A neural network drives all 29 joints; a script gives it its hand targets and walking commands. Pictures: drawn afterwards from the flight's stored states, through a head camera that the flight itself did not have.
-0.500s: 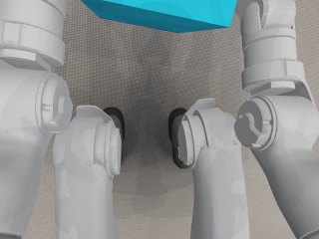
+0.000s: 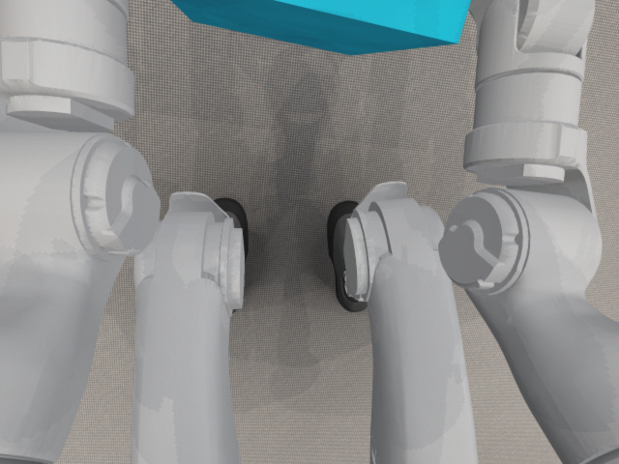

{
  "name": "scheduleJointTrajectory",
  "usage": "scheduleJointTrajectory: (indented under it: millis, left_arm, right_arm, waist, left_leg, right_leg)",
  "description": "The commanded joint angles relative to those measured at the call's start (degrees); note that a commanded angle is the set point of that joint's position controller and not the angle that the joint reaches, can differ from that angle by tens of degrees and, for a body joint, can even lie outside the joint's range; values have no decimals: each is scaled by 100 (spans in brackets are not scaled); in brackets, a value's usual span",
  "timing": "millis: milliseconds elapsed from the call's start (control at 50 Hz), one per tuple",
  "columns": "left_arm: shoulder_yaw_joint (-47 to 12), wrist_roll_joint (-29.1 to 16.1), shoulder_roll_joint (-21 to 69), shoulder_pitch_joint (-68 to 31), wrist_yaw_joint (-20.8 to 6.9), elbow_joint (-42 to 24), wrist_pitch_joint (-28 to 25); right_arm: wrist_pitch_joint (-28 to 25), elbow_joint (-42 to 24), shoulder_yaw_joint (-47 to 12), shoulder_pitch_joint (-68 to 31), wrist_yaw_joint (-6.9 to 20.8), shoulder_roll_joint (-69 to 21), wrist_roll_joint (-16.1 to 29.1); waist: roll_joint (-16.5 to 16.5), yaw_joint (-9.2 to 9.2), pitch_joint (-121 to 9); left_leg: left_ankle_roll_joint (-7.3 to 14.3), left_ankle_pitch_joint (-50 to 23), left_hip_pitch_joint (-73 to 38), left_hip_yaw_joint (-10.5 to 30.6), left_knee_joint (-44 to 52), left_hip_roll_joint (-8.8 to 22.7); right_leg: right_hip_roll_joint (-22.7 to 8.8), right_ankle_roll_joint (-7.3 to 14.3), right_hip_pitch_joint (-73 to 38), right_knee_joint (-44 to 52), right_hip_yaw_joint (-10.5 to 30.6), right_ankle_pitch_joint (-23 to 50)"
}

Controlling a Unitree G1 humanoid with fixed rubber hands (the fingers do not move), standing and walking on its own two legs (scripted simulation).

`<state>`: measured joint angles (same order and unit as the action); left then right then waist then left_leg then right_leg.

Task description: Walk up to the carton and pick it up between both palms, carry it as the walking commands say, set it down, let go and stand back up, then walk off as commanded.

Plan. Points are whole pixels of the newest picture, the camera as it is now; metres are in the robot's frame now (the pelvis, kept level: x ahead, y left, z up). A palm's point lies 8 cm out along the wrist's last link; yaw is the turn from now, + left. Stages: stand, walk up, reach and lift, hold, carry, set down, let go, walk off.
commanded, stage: reach and lift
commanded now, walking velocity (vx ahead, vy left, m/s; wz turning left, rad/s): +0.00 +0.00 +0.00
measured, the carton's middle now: out of the picture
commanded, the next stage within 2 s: none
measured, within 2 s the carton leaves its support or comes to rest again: neither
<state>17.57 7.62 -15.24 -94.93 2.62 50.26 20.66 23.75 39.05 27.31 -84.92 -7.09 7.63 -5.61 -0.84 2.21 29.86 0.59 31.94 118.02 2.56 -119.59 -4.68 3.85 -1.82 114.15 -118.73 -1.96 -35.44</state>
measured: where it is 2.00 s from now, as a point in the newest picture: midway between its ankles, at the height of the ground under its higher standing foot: (289, 274)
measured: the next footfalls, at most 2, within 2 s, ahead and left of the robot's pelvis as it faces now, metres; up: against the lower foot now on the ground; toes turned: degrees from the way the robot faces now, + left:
none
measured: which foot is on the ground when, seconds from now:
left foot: down 0.00-1.00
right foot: down 0.00-1.00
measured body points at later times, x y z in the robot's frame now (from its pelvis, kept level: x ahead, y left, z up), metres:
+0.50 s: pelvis -0.02 +0.00 +0.05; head +0.35 +0.02 +0.29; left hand +0.59 +0.14 -0.07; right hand +0.54 -0.16 -0.08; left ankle +0.12 +0.10 -0.38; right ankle +0.11 -0.12 -0.38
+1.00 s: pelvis -0.02 +0.01 +0.09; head +0.33 +0.02 +0.36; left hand +0.57 +0.14 +0.00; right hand +0.53 -0.16 -0.01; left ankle +0.12 +0.10 -0.38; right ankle +0.11 -0.12 -0.38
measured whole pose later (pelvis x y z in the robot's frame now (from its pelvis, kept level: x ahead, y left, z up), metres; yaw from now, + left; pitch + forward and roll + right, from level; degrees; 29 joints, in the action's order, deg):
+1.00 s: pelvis -0.02 +0.01 +0.09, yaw +1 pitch +25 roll -4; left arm 20.1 9.6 -9.3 -85.7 2.2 37.9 25.7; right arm 28.2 28.0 30.0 -76.4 -4.0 3.6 -8.2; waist -1.5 2.6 29.8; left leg 0.9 26.0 99.3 3.2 -100.8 -5.2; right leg 3.5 -2.4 95.7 -99.8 -0.5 -29.1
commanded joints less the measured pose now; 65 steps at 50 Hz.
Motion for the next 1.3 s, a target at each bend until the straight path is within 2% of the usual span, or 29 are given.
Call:
scheduleJointTrajectory:
  millis: [0,20,100,220,240,300,320,340,360,380,400,420,460,520,540,560,680,740,760,780,840,860,1040,1060,1140,1180,1200,1260,1280]
  left_arm:
    - [-2092,-801,6343,-2314,-1518,24,89]
    - [-2149,-834,6342,-2343,-1504,-173,69]
    - [-2449,-998,6419,-2457,-1407,-690,112]
    - [-2361,-887,6533,-2192,-1396,-599,211]
    - [-2301,-834,6579,-2011,-1406,-257,234]
    - [-2242,-784,6654,-2054,-1449,-380,234]
    - [-2387,-852,6685,-2238,-1464,-589,221]
    - [-2287,-782,6649,-2148,-1469,-391,249]
    - [-2404,-859,6777,-2239,-1476,-560,275]
    - [-2376,-837,6723,-2191,-1468,-495,277]
    - [-2535,-932,6825,-2346,-1461,-667,296]
    - [-2469,-884,6737,-2333,-1451,-650,306]
    - [-2502,-902,6760,-2473,-1424,-684,346]
    - [-2282,-799,6686,-2306,-1398,-500,416]
    - [-2294,-811,6736,-2332,-1392,-592,415]
    - [-2224,-755,6708,-2317,-1384,-548,432]
    - [-2004,-570,6875,-1929,-1511,-301,501]
    - [-2527,-902,7114,-2168,-1508,-970,503]
    - [-2483,-850,7022,-2148,-1514,-859,522]
    - [-2550,-843,7013,-2251,-1507,-963,513]
    - [-2736,-939,7184,-2034,-1477,-1092,522]
    - [-2814,-970,7218,-2062,-1461,-1164,525]
    - [-2585,-709,7184,-1481,-1475,-871,497]
    - [-2781,-857,7312,-1547,-1448,-1258,478]
    - [-2422,-580,7058,-1453,-1472,-799,501]
    - [-2669,-785,7194,-1479,-1451,-1150,492]
    - [-2820,-890,7244,-1664,-1441,-1427,493]
    - [-2484,-603,7109,-1379,-1480,-785,527]
    - [-2578,-637,7200,-1418,-1476,-947,509]
  right_arm:
    - [-360,-831,-3021,-4724,1777,-5287,1074]
    - [-353,-1040,-3147,-4753,1801,-5348,1156]
    - [-296,-1577,-3479,-4888,1741,-5409,1367]
    - [-210,-1628,-3432,-4770,1724,-5311,1176]
    - [-201,-1346,-3303,-4580,1740,-5356,1114]
    - [-167,-1168,-3187,-4384,1760,-5416,978]
    - [-162,-1233,-3224,-4373,1767,-5468,985]
    - [-139,-1109,-3162,-4389,1792,-5474,983]
    - [-152,-1313,-3138,-4447,1783,-5432,979]
    - [-121,-1193,-3147,-4464,1801,-5480,1002]
    - [-125,-1345,-3156,-4430,1818,-5495,1017]
    - [-79,-1261,-3152,-4444,1836,-5461,986]
    - [-69,-1397,-3154,-4645,1863,-5352,1024]
    - [18,-1402,-3184,-4815,1890,-5350,1040]
    - [27,-1478,-3197,-4752,1910,-5384,1034]
    - [66,-1397,-3224,-4782,1921,-5437,1040]
    - [148,-1199,-3215,-4451,2015,-5762,945]
    - [139,-1782,-3514,-4542,1996,-5801,1128]
    - [163,-1491,-3404,-4458,1990,-5749,1053]
    - [157,-1384,-3318,-4216,2002,-5702,942]
    - [152,-1565,-3416,-4154,1984,-5762,1029]
    - [128,-1673,-3435,-4180,1977,-5730,1019]
    - [137,-1632,-3540,-3874,2026,-5904,982]
    - [140,-1887,-3751,-3880,2025,-5996,1111]
    - [176,-1408,-3509,-3728,2025,-5876,888]
    - [163,-1981,-3822,-3988,2018,-6014,1110]
    - [175,-2102,-3923,-4027,1993,-6075,1216]
    - [180,-1337,-3545,-3660,1999,-5919,850]
    - [167,-1471,-3576,-3659,2010,-6041,897]
  waist:
    - [-366,283,-10656]
    - [-370,187,-10908]
    - [-315,187,-12093]
    - [-212,258,-11961]
    - [-186,345,-11560]
    - [-249,360,-11381]
    - [-311,477,-11619]
    - [-352,398,-11538]
    - [-445,518,-11763]
    - [-401,444,-11698]
    - [-505,556,-11951]
    - [-472,450,-11867]
    - [-545,535,-12057]
    - [-358,368,-11861]
    - [-338,417,-12065]
    - [-314,263,-11966]
    - [-86,188,-11923]
    - [-226,390,-13005]
    - [-287,372,-12684]
    - [-356,526,-12643]
    - [-474,497,-12878]
    - [-439,604,-12996]
    - [-207,392,-12550]
    - [-257,329,-13077]
    - [-124,318,-12262]
    - [-81,215,-12956]
    - [-167,250,-13263]
    - [-44,359,-12156]
    - [-123,338,-12346]
  left_leg:
    - [25,-2087,-4210,-322,839,-309]
    - [4,-2228,-4349,-364,874,-347]
    - [34,-2775,-5058,-296,959,-368]
    - [34,-2464,-5043,-259,1273,-383]
    - [46,-2273,-4860,-243,1325,-364]
    - [0,-1974,-4695,-299,1511,-378]
    - [-10,-2024,-4866,-293,1506,-388]
    - [12,-1942,-4842,-291,1556,-366]
    - [-25,-2002,-5030,-284,1614,-385]
    - [-20,-1943,-5030,-272,1658,-364]
    - [-31,-1974,-5251,-244,1760,-371]
    - [-26,-2019,-5311,-229,1760,-372]
    - [-32,-1901,-5474,-195,1828,-367]
    - [23,-1645,-5411,-204,2002,-375]
    - [19,-1667,-5579,-226,2052,-378]
    - [32,-1624,-5523,-234,2089,-380]
    - [38,-1448,-5287,-343,2313,-414]
    - [-4,-2058,-6098,-278,2371,-443]
    - [6,-1990,-5978,-240,2383,-411]
    - [-40,-1973,-5959,-255,2395,-408]
    - [-65,-2072,-6318,-214,2542,-437]
    - [-88,-2107,-6378,-188,2563,-435]
    - [-29,-1801,-6246,-206,2933,-445]
    - [-53,-2051,-6640,-206,2960,-484]
    - [-1,-1479,-6182,-214,3147,-437]
    - [3,-1785,-6643,-199,3199,-463]
    - [-25,-2020,-6851,-219,3182,-506]
    - [20,-1262,-6316,-180,3357,-424]
    - [-9,-1321,-6511,-197,3413,-442]
  right_leg:
    - [441,89,-2940,850,-359,2190]
    - [468,86,-3058,908,-329,2318]
    - [499,33,-3489,983,-367,2715]
    - [511,8,-3403,1281,-403,2421]
    - [490,4,-3172,1348,-418,2222]
    - [498,23,-3262,1536,-388,2056]
    - [502,30,-3315,1543,-380,2130]
    - [468,14,-3205,1557,-388,1995]
    - [496,37,-3364,1635,-402,2086]
    - [479,31,-3276,1666,-397,2014]
    - [507,44,-3386,1701,-415,2067]
    - [484,46,-3235,1729,-420,1990]
    - [457,50,-3227,1799,-431,1869]
    - [438,20,-3237,1963,-433,1582]
    - [460,20,-3336,1970,-457,1653]
    - [447,14,-3340,2021,-420,1553]
    - [481,-52,-3717,2263,-414,1519]
    - [521,-62,-4164,2292,-457,2085]
    - [485,-27,-3875,2318,-433,1949]
    - [501,6,-3817,2350,-438,1955]
    - [522,12,-4008,2499,-398,2026]
    - [525,15,-4078,2532,-419,2068]
    - [538,-36,-4326,2871,-328,1863]
    - [565,-28,-4661,2911,-311,2038]
    - [521,-47,-4406,3097,-273,1546]
    - [533,-81,-4920,3139,-277,1850]
    - [552,-73,-5116,3153,-306,2083]
    - [487,-37,-4545,3350,-223,1348]
    - [501,-30,-4706,3386,-240,1418]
